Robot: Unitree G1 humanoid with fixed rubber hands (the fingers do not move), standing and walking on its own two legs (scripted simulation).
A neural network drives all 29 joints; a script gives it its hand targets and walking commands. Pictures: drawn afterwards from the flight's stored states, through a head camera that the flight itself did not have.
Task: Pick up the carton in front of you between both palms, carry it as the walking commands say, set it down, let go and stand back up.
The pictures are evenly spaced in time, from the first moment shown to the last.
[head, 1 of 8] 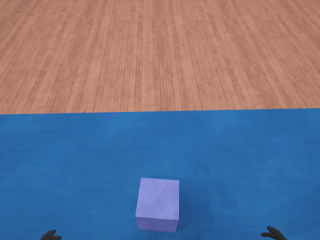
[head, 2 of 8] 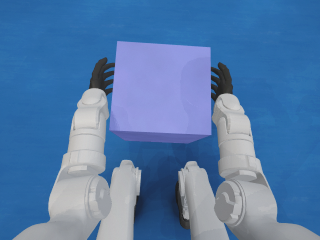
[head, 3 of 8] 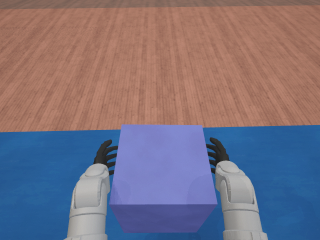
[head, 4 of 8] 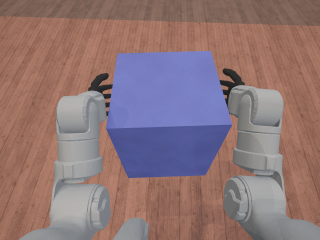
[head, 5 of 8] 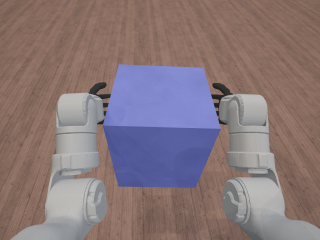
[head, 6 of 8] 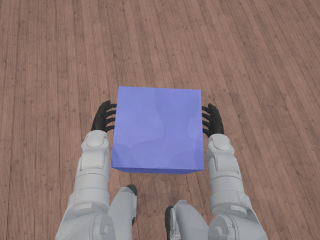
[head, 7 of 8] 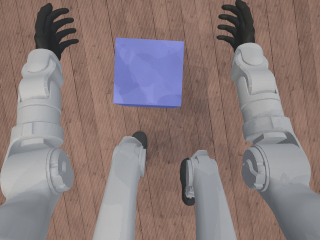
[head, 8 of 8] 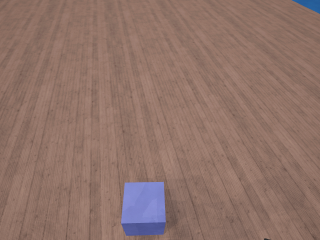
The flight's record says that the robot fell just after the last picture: no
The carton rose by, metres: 1.11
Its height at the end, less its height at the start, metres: +0.36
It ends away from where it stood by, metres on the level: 4.89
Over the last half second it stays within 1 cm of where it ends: yes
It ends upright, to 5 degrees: yes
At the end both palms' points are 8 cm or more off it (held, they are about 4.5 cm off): yes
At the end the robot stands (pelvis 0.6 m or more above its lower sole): yes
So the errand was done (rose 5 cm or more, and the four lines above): yes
